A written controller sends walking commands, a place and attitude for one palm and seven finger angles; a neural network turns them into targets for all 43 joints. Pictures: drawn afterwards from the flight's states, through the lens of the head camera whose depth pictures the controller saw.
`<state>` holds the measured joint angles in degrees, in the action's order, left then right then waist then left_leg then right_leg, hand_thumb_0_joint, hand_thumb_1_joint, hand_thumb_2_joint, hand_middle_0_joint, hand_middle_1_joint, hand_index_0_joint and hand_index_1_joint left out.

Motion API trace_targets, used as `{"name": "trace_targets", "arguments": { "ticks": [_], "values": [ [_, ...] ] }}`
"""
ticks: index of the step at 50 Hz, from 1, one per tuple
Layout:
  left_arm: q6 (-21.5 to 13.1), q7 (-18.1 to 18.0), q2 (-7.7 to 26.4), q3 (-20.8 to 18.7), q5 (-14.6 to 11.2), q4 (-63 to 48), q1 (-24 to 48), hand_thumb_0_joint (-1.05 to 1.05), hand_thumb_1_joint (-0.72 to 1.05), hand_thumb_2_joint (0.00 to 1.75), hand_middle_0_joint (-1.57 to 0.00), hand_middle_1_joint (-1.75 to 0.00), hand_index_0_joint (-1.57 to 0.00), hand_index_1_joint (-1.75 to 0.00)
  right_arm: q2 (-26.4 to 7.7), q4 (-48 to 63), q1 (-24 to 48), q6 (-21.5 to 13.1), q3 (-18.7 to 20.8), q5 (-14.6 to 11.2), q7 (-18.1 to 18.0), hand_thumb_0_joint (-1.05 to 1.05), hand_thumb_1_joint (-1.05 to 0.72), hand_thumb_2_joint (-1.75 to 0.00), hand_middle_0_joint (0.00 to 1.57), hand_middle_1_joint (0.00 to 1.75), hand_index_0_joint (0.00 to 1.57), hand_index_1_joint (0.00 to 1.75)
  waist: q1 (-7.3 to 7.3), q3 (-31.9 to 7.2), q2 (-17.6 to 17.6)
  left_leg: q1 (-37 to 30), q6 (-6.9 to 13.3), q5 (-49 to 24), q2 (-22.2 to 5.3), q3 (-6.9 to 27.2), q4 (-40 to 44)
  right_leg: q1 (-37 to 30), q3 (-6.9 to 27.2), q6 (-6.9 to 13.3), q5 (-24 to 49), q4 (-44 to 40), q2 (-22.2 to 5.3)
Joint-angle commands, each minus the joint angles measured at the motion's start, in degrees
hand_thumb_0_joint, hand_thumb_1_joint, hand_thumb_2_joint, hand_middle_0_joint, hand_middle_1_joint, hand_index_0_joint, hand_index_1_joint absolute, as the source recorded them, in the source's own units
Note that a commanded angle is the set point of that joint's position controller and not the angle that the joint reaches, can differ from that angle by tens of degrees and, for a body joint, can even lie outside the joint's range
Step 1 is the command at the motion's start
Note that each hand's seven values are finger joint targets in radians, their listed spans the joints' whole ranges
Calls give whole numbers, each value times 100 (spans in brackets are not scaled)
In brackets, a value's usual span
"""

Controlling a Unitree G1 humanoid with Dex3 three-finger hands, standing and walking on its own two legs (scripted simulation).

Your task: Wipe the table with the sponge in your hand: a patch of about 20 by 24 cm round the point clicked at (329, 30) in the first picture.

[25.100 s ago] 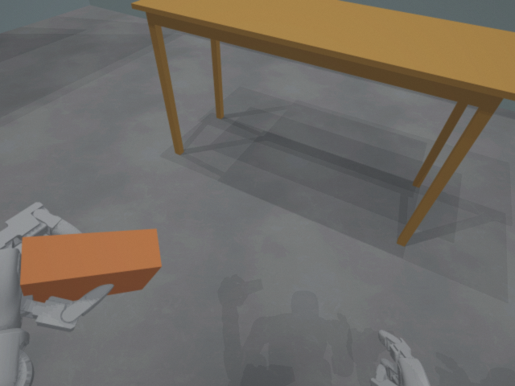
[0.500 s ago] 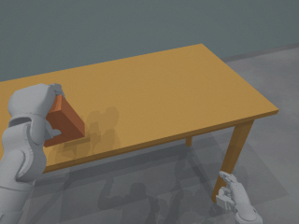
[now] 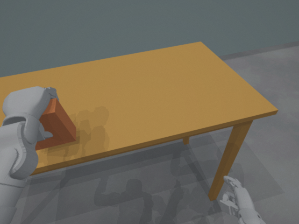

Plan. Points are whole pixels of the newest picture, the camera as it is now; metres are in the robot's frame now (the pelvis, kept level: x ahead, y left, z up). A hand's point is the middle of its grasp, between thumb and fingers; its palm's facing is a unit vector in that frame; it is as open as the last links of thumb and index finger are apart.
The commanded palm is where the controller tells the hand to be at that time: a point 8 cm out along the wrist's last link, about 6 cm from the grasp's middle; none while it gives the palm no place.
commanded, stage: move the sponge above the wiping area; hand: left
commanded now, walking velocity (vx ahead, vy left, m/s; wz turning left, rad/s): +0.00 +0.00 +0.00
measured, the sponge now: (49, 130) +0.27 +0.33 +0.13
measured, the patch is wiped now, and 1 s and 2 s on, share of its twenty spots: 0.00 0.00 0.00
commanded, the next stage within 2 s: lower the sponge onto the table in 1.44 s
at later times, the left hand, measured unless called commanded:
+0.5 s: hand (42, 115) +0.29 +0.34 +0.17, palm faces +0.06 +0.00 -1.00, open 9.1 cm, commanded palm +0.26 +0.34 +0.24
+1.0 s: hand (42, 109) +0.30 +0.34 +0.18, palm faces +0.07 +0.01 -1.00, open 9.1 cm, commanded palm +0.25 +0.33 +0.25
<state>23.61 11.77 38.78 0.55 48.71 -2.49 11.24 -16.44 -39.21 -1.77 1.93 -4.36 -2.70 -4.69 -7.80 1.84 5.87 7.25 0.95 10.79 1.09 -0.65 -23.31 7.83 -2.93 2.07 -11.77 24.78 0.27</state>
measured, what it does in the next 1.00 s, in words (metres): stands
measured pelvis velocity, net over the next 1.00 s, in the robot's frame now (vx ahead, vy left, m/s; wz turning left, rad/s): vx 0.02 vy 0.01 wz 0.00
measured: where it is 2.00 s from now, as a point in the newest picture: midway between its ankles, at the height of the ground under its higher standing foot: outside the picture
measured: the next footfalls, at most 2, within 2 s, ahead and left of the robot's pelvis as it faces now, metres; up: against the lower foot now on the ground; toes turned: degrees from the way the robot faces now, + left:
none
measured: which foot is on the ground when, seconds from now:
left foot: down 0.00-1.00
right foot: down 0.00-1.00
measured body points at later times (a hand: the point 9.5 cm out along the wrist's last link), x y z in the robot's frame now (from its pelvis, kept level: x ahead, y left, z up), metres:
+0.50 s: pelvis +0.01 +0.01 +0.00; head -0.01 -0.03 +0.45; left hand +0.28 +0.34 +0.22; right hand +0.24 -0.20 -0.09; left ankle +0.03 +0.11 -0.74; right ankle +0.03 -0.10 -0.74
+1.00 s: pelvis +0.02 +0.01 +0.00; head +0.01 -0.03 +0.45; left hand +0.29 +0.33 +0.23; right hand +0.26 -0.19 -0.09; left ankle +0.03 +0.11 -0.74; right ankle +0.03 -0.10 -0.74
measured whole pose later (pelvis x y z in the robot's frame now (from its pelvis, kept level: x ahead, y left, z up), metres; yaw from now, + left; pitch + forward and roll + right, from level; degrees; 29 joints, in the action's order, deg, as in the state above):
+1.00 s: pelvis +0.02 +0.01 +0.00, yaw +0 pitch -4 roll +0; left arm 22.9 11.0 38.5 -0.3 49.8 0.0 12.9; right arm -16.1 -38.9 -1.5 2.9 -4.4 -2.6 -4.1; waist -7.7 1.5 5.8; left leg 6.9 1.5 11.1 1.5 -0.6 -21.6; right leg 7.2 -2.7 1.5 -11.8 22.6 0.0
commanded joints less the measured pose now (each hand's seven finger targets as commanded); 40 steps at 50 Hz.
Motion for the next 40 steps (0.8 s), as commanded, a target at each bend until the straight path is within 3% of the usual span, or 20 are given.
{"name": "trace_targets", "arguments": {
  "ticks": [1,6,8,10,13,15,16,17,20,21,22,25,26,30,31,34,35,36,38,40],
  "values": [
    [-144,-412,1858,-1191,273,-959,2085,0,10,130,-120,-160,-120,-160,-540,1029,1235,-380,193,42,-21,0,-90,-90,20,30,20,30,-38,-1502,-119,24,96,-949,139,63,294,-683,461,167,441,-384,-22],
    [-129,-438,1953,-1389,194,-948,1656,0,10,130,-120,-160,-120,-160,-575,1036,1249,-329,226,45,16,0,-90,-90,20,30,20,30,-67,-1551,-112,37,88,-1131,133,45,238,-780,503,168,728,-315,-32],
    [-127,-410,1755,-1260,80,-755,1458,0,10,130,-120,-160,-120,-160,-628,970,1149,-268,286,20,-3,0,-90,-90,20,30,20,30,26,-1193,-145,85,90,-915,106,92,341,-589,430,112,571,-445,4],
    [-120,-383,1951,-1434,107,-952,1443,0,10,130,-120,-160,-120,-160,-615,1090,1301,-296,259,0,-13,0,-90,-90,20,30,20,30,-9,-1290,-28,10,97,-867,103,128,301,-568,591,157,508,-460,42],
    [-189,-357,1623,-995,109,-561,1837,0,10,130,-120,-160,-120,-160,-644,941,1091,-292,273,-10,-67,0,-90,-90,20,30,20,30,158,-950,-96,76,104,-597,92,119,441,-344,323,84,168,-585,23],
    [-302,-366,1940,-1249,227,-740,2050,0,10,130,-120,-160,-120,-160,-639,1028,1193,-351,251,-16,-91,0,-90,-90,20,30,20,30,109,-1233,23,-56,111,-652,87,157,392,-424,490,163,201,-576,66],
    [-371,-363,1823,-1046,299,-809,2303,0,10,130,-120,-160,-120,-160,-598,997,1132,-389,218,15,-87,0,-90,-90,20,30,20,30,100,-1522,-25,-90,114,-876,134,94,347,-578,347,151,338,-463,10],
    [-440,-385,1643,-957,225,-721,2190,0,10,130,-120,-160,-120,-160,-568,941,1061,-369,261,5,-103,0,-90,-90,20,30,20,30,170,-1355,-5,-131,125,-836,118,132,394,-509,327,128,303,-533,52],
    [-552,-448,1770,-1129,291,-889,2298,0,10,130,-120,-160,-120,-160,-562,1015,1161,-398,242,-1,-97,0,-90,-90,20,30,20,30,93,-1418,110,-209,104,-861,80,222,451,-496,412,199,334,-579,102],
    [-542,-482,1709,-1057,314,-698,2265,0,10,130,-120,-160,-120,-160,-550,957,1052,-425,229,39,-95,0,-90,-90,20,30,20,30,54,-1537,-97,-155,110,-1028,123,121,383,-619,323,178,439,-482,32],
    [-517,-520,1628,-1064,264,-282,2082,0,10,130,-120,-160,-120,-160,-568,825,946,-362,264,30,-96,0,-90,-90,20,30,20,30,136,-1222,-121,-72,90,-920,85,149,471,-514,289,157,375,-575,63],
    [-479,-572,1967,-1346,345,-451,2234,0,10,130,-120,-160,-120,-160,-606,956,1141,-316,261,10,-52,0,-90,-90,20,30,20,30,8,-1366,34,-62,72,-833,88,173,498,-592,444,210,316,-593,82],
    [-449,-591,1809,-1139,388,-485,2437,0,10,130,-120,-160,-120,-160,-587,942,1078,-343,239,40,-36,0,-90,-90,20,30,20,30,5,-1649,11,-83,71,-1102,121,94,428,-752,331,205,521,-464,19],
    [-334,-551,1654,-1106,311,-745,2205,0,10,130,-120,-160,-120,-160,-547,1047,1217,-316,241,-4,17,0,-90,-90,20,30,20,30,-13,-1555,194,-173,72,-1196,75,200,493,-707,400,228,635,-517,106],
    [-280,-532,1581,-1009,333,-707,2137,0,10,130,-120,-160,-120,-160,-552,1001,1125,-332,233,31,22,0,-90,-90,20,30,20,30,-31,-1709,-22,-156,89,-1370,106,109,421,-812,287,192,760,-414,49],
    [-142,-461,1569,-982,279,-602,2004,0,10,130,-120,-160,-120,-160,-621,959,1135,-225,268,15,28,0,-90,-90,20,30,20,30,23,-1312,-124,-40,77,-1115,84,156,541,-644,236,146,605,-513,68],
    [-113,-449,1735,-1148,341,-764,2092,0,10,130,-120,-160,-120,-160,-591,1051,1263,-253,240,-14,39,0,-90,-90,20,30,20,30,-10,-1444,-14,-106,85,-1103,66,179,503,-649,400,199,573,-516,113],
    [-84,-429,1535,-887,383,-811,2227,0,10,130,-120,-160,-120,-160,-563,1042,1194,-277,202,8,45,0,-90,-90,20,30,20,30,-7,-1595,-76,-105,95,-1285,100,114,459,-730,270,179,653,-417,55],
    [-65,-424,1472,-884,289,-743,1990,0,10,130,-120,-160,-120,-160,-609,983,1125,-226,262,9,36,0,-90,-90,20,30,20,30,15,-1389,-72,-109,89,-1173,75,180,535,-650,242,153,602,-498,81],
    [-40,-419,1808,-1182,352,-899,2081,0,10,130,-120,-160,-120,-160,-593,1069,1272,-237,224,-16,31,0,-90,-90,20,30,20,30,-24,-1455,-96,-129,103,-1146,76,205,493,-663,418,203,605,-500,126]
  ]
}}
